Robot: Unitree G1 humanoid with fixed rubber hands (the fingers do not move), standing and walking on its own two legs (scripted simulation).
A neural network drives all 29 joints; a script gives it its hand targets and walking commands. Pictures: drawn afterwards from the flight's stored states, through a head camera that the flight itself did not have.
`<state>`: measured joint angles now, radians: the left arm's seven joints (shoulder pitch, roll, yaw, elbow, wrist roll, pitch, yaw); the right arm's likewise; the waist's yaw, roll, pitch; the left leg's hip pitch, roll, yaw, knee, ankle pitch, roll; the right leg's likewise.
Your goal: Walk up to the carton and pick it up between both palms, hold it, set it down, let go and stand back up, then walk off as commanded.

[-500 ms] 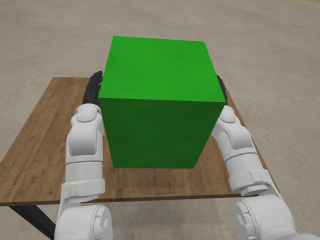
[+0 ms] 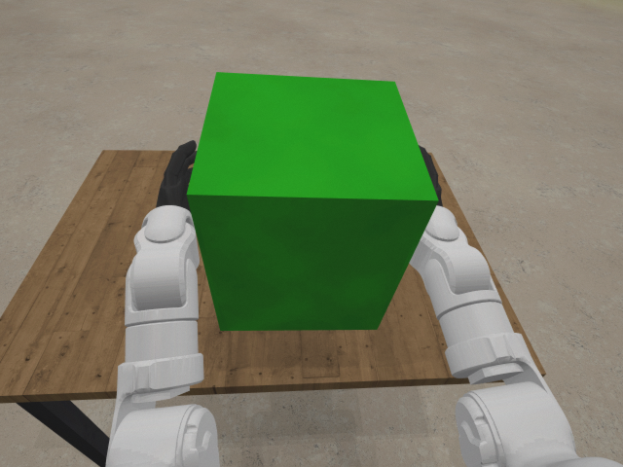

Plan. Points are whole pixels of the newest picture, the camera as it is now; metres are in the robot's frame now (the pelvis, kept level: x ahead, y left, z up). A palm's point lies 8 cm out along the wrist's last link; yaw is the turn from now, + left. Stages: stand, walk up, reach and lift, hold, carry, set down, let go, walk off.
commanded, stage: hold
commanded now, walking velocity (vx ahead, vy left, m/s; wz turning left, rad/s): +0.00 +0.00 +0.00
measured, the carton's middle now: (303, 211) +0.36 +0.01 +0.16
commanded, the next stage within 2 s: none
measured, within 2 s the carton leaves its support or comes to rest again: neither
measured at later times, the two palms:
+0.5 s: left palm (174, 208) +0.35 +0.16 +0.18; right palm (422, 206) +0.36 -0.14 +0.17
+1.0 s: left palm (177, 207) +0.35 +0.16 +0.18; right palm (423, 206) +0.36 -0.14 +0.17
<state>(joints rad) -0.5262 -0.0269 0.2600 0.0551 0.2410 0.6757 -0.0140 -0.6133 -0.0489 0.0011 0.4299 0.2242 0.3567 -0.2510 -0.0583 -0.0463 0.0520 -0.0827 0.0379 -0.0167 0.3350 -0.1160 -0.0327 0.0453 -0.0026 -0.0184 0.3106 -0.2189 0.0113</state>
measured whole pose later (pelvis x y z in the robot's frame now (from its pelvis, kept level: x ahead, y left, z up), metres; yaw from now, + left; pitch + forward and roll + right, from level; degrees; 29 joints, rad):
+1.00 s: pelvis -0.01 +0.00 +0.00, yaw +0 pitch -8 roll -1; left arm -0.56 -0.02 0.26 0.12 0.24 0.65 -0.01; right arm -0.63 -0.04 -0.03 0.48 0.21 0.33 -0.24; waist -0.05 -0.06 0.04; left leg -0.10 0.04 -0.02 0.33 -0.11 -0.03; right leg 0.03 0.00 -0.02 0.32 -0.21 0.01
